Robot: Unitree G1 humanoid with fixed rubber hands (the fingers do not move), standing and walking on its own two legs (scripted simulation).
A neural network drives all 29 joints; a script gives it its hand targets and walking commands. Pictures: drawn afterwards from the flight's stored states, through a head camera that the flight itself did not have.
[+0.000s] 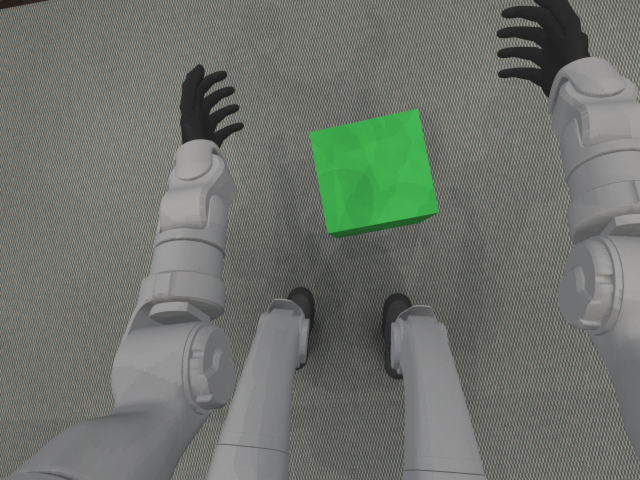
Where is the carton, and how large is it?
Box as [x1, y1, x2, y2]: [309, 109, 438, 237]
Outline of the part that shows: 417,109 309,132 327,232 335,237 340,237 415,223 438,212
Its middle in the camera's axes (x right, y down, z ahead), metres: +0.11 -0.12 +0.85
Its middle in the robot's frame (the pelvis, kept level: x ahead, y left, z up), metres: +0.49 -0.02 -0.52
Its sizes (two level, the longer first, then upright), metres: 0.210 0.200 0.250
